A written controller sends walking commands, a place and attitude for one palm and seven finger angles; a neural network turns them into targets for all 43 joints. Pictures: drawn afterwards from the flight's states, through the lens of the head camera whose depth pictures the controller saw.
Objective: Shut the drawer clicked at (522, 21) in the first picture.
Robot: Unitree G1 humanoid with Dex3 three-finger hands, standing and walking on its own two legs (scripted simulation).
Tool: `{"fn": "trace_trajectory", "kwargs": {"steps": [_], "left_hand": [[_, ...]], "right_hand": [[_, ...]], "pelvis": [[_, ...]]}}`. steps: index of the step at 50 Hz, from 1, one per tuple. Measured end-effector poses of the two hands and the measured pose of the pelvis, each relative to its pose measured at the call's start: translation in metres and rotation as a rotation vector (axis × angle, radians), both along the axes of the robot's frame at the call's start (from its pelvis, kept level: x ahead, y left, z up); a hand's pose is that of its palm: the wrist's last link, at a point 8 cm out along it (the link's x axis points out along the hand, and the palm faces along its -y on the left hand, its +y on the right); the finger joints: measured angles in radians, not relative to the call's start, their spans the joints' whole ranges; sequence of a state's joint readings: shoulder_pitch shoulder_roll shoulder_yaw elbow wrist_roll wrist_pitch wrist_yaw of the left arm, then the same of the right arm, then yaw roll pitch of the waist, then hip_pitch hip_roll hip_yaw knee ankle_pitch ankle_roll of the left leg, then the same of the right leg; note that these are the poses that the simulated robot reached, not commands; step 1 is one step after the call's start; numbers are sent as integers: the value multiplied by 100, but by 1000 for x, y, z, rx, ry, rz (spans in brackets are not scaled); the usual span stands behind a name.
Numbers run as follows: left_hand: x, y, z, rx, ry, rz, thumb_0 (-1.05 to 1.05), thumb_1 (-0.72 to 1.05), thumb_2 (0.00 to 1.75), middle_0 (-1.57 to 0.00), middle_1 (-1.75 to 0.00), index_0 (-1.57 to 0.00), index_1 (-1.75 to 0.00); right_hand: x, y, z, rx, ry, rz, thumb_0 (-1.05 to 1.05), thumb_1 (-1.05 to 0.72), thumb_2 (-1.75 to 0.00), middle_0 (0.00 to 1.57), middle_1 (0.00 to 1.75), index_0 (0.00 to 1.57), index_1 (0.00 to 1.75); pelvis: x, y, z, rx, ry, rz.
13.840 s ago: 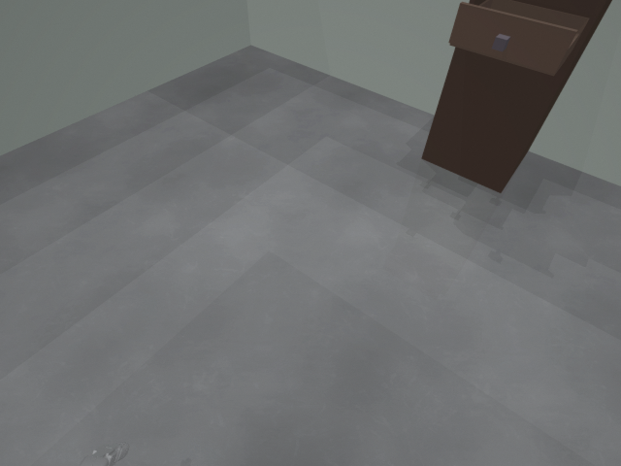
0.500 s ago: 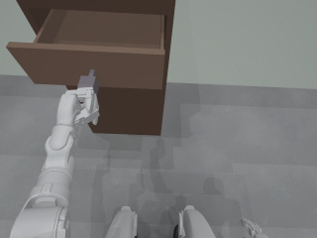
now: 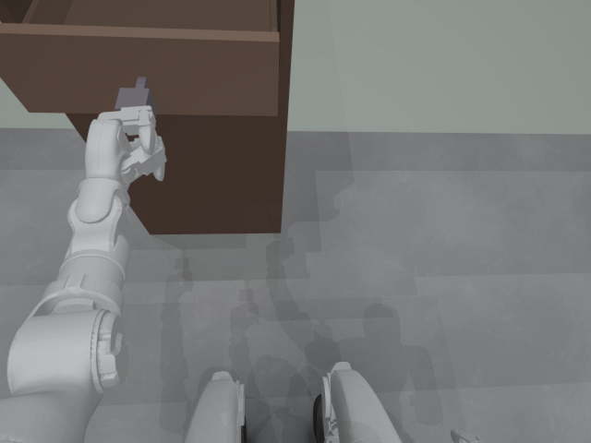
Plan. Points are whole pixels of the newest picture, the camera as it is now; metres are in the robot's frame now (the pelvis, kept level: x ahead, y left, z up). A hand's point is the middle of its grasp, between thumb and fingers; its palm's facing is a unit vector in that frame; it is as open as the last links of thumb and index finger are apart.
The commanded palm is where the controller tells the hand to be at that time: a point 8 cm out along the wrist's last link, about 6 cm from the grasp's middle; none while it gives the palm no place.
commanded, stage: push the drawer shut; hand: left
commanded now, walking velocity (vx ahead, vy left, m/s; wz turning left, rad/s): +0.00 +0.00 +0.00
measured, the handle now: (139, 99) +0.57 +0.19 +0.07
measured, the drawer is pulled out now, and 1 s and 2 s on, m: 0.10 0.00 0.00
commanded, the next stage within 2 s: pull the fist back off the drawer in 1.16 s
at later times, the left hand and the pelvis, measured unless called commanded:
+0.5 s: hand (165, 114) +0.55 +0.16 +0.06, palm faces -0.02 -1.00 -0.05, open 3.4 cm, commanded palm +0.55 +0.20 +0.06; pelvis +0.01 +0.00 -0.01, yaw -1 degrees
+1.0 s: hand (159, 91) +0.60 +0.17 +0.06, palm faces -0.04 -1.00 -0.04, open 3.1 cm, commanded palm +0.62 +0.19 +0.06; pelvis +0.01 +0.01 -0.02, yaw -2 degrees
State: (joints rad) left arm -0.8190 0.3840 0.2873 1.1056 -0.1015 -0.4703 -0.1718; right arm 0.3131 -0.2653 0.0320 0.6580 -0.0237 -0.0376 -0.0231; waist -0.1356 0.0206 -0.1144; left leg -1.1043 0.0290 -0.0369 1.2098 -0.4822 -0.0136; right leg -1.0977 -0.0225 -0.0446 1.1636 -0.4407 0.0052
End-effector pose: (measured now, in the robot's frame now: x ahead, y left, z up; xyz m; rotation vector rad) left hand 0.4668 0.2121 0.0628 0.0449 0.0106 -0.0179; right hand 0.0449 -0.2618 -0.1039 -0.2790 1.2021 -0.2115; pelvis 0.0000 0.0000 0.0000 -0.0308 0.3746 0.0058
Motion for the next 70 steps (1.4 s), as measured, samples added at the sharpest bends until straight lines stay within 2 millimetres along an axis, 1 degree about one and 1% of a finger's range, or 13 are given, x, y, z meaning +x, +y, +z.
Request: {"fn": "trace_trajectory", "kwargs": {"steps": [13,32,43,48,54,64,70], "left_hand": [[35,-1,2,2,12,-2,5,85,99,-139,-160,-140,-160],[80,2,3,0,33,-6,5,82,98,-140,-160,-140,-160],[108,6,3,-3,33,-16,5,78,96,-139,-160,-140,-160],[110,12,2,0,43,-21,2,70,97,-139,-160,-140,-160],[111,14,2,1,51,-25,2,68,97,-139,-160,-143,-160],[110,13,3,0,54,-7,3,67,96,-139,-160,-143,-160],[110,13,4,1,57,0,4,68,96,-139,-160,-143,-160]], "right_hand": [[-22,0,-1,-7,85,-32,0,-91,-90,21,30,20,30],[-42,7,0,-14,175,-70,0,-91,-90,21,30,20,30],[-62,14,2,-31,245,-94,0,-91,-90,21,30,20,30],[-72,20,2,-23,281,-94,0,-91,-90,21,30,20,30],[-80,24,3,-30,288,-96,0,-90,-90,21,30,20,30],[-92,27,4,-47,270,-98,0,-90,-90,21,30,20,30],[-96,29,4,-43,268,-93,0,-90,-90,21,30,20,30]], "pelvis": [[4,1,-4,-9,40,-7],[11,5,-8,-28,91,-13],[11,10,-15,-42,135,-13],[9,11,-16,-47,143,-12],[4,13,-19,-57,150,-5],[-6,16,-21,-62,155,-5],[-8,16,-21,-60,156,-6]]}}
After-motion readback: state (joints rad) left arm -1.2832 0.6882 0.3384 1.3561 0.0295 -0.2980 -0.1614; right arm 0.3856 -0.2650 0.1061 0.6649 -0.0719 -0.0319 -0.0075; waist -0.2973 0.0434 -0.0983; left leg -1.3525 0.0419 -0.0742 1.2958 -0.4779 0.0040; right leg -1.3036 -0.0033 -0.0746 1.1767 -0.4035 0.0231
